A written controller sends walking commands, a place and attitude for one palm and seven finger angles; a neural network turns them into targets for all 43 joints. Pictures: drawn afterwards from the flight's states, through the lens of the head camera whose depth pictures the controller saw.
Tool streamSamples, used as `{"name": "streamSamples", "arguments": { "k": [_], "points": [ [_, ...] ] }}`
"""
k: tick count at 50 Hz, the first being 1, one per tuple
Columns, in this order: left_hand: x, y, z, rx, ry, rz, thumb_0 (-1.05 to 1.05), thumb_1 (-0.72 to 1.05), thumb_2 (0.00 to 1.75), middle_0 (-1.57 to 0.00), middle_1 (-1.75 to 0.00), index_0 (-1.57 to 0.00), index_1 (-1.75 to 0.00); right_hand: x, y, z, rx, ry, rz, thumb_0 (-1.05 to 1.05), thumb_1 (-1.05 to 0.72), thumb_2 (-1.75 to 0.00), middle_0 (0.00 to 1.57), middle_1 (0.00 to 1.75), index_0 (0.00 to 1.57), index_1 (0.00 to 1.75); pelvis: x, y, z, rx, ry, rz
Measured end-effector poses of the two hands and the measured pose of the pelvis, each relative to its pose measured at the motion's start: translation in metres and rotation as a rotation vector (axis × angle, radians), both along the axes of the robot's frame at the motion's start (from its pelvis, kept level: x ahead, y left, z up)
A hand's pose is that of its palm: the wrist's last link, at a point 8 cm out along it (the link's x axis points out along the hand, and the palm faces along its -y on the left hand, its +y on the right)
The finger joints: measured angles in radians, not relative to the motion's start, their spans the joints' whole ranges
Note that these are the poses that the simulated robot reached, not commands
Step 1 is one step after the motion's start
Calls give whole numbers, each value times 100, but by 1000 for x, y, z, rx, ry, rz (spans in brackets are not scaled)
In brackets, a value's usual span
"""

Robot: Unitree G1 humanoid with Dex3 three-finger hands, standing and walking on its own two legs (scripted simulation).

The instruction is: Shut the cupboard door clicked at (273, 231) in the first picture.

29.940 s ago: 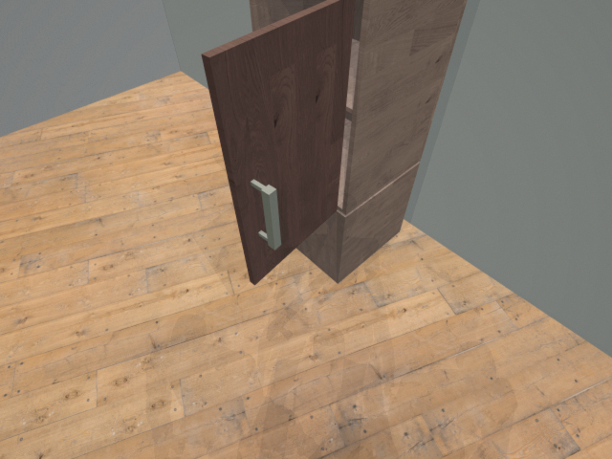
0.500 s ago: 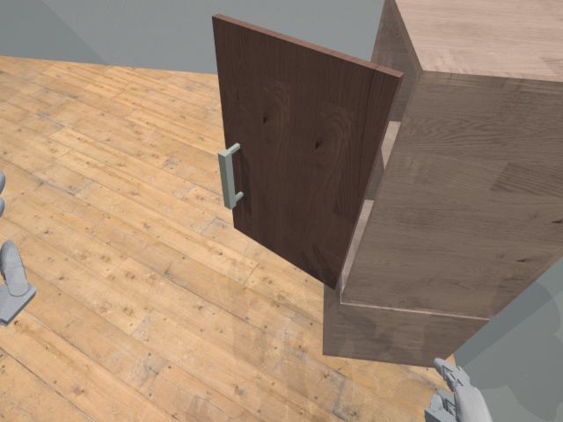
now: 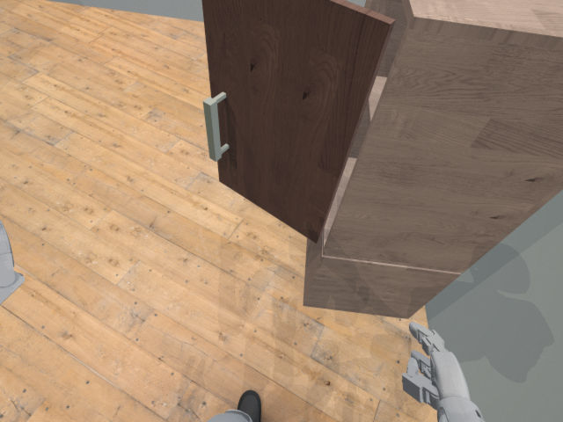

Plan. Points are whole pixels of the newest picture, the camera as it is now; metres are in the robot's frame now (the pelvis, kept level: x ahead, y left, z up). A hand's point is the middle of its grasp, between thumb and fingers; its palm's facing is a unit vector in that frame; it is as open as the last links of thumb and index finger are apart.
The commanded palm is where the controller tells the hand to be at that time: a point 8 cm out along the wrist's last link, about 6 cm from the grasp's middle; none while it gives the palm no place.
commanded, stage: step back with the hand held close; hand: left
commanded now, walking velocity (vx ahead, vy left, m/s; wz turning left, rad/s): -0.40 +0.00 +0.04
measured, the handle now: (218, 127) +0.73 +0.21 -0.09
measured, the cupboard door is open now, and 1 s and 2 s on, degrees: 60 60 60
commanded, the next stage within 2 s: stop stepping back and stand still in 0.06 s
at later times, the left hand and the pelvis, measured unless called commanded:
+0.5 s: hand out of the picture +0.12 +0.29 +0.15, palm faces +0.50 -0.80 -0.34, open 7.4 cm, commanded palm +0.03 +0.32 +0.19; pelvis -0.09 +0.01 +0.00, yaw +3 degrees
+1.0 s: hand out of the picture +0.10 +0.28 +0.12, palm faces +0.43 -0.83 -0.34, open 7.4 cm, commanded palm none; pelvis -0.10 +0.02 +0.00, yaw +4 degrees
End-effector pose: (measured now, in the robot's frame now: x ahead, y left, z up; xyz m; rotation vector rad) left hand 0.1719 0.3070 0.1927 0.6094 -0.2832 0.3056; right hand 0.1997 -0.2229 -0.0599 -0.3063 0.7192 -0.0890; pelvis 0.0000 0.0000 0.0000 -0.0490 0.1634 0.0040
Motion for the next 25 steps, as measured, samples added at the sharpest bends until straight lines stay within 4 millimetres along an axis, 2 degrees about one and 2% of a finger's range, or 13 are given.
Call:
{"name": "streamSamples", "arguments": {
  "k": [3, 7, 10, 14, 16, 19, 22, 25],
  "points": [
    [-14, -15, -4, 14, 18, -31, 1, 89, 90, -21, -30, -21, -30, -16, -11, -6, 14, -23, -2, 1, -90, -90, 20, 30, 20, 30, -29, -9, -6, 3, -13, -14],
    [-48, -37, 3, 12, 11, -88, 1, 89, 90, -21, -30, -21, -30, -56, -26, -9, 42, -22, -49, 1, -91, -90, 20, 30, 20, 30, -59, -19, -8, -30, -75, -1],
    [-81, -43, 14, 30, -50, -99, 1, 89, 90, -22, -30, -21, -30, -92, -36, -6, 48, -11, -105, 1, -91, -90, 20, 30, 20, 30, -65, -27, -8, -11, -124, 3],
    [-113, -25, 12, -12, -132, 27, 1, 89, 90, -22, -30, -22, -30, -130, -52, -7, 3, 10, -153, 1, -90, -90, 20, 30, 20, 30, -60, -27, -7, 26, -149, -8],
    [-116, -10, 3, -85, -161, 121, 1, 89, 90, -22, -30, -22, -30, -143, -58, -13, -25, 33, -164, 1, -90, -90, 20, 30, 20, 30, -58, -22, -6, 29, -150, 0],
    [-108, 11, -17, -206, -159, 225, 1, 89, 90, -21, -30, -21, -30, -155, -58, -23, -60, 95, -152, 1, -91, -90, 20, 30, 20, 30, -63, -10, -7, 22, -151, 52],
    [-98, 21, -34, -258, -102, 236, 1, 89, 90, -21, -30, -21, -30, -160, -46, -27, -81, 147, -128, 1, -91, -90, 20, 30, 20, 30, -75, 3, -9, 28, -148, 90],
    [-97, 19, -35, -219, -2, 168, 1, 90, 90, -21, -30, -20, -30, -159, -21, -16, -44, 121, -131, 1, -91, -90, 20, 30, 20, 30, -91, 14, -2, 53, -159, 47]
  ]
}}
